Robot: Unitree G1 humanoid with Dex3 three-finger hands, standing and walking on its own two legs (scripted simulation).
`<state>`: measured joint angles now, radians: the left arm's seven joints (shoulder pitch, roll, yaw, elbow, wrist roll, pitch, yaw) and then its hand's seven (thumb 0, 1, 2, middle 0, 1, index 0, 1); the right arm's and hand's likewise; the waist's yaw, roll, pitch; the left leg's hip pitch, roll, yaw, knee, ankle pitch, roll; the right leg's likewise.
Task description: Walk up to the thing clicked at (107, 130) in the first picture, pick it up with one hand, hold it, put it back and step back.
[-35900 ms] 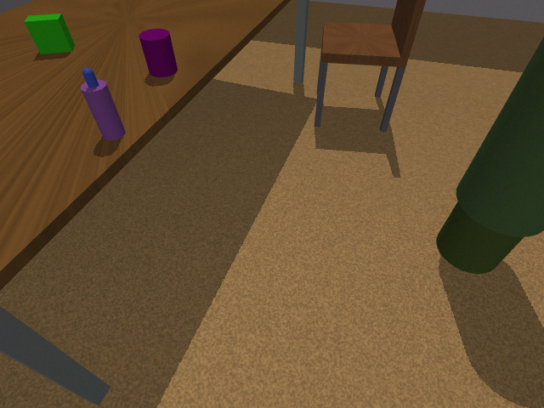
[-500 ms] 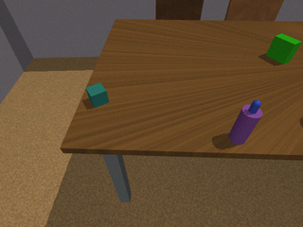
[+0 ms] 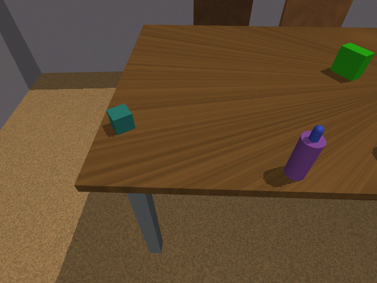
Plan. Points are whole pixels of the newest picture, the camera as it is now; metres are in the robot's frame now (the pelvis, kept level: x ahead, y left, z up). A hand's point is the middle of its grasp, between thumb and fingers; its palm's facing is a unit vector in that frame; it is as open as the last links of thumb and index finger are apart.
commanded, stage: stand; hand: right
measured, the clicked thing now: (306, 152) +0.42 -0.27 +0.05
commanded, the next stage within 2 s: step back in 0.16 s
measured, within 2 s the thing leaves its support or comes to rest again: neither
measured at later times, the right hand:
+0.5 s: hand out of the picture +0.02 -0.25 -0.17, palm faces -0.05 +0.90 -0.43, open 7.4 cm
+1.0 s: hand out of the picture -0.04 -0.20 -0.18, palm faces +0.05 +0.93 -0.36, open 7.4 cm
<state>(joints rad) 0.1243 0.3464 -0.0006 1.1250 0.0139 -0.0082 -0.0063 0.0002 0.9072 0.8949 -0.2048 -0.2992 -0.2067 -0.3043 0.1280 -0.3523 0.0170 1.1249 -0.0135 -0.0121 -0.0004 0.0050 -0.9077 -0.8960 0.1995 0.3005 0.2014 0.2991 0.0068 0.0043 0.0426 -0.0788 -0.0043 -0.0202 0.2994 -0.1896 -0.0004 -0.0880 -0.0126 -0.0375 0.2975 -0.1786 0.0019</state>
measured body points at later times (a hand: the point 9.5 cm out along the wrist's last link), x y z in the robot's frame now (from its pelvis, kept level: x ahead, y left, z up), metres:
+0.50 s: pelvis -0.06 +0.04 -0.03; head +0.01 +0.06 +0.42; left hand +0.07 +0.35 -0.16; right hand +0.02 -0.29 -0.14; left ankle -0.10 +0.16 -0.75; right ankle -0.01 -0.12 -0.75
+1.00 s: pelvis -0.13 +0.06 -0.03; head -0.06 +0.05 +0.42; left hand +0.00 +0.36 -0.14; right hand -0.04 -0.25 -0.16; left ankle -0.12 +0.17 -0.73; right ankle -0.14 -0.04 -0.75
